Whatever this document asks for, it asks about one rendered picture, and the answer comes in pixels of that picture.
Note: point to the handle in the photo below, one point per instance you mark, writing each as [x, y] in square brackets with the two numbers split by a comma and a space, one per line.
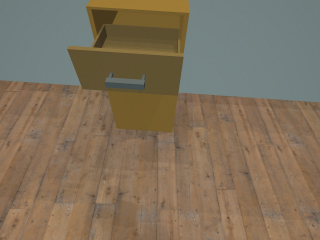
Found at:
[125, 83]

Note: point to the cabinet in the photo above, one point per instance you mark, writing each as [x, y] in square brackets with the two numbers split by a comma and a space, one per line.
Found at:
[141, 111]

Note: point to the drawer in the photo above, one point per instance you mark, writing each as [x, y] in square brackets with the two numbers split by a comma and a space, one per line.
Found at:
[129, 52]

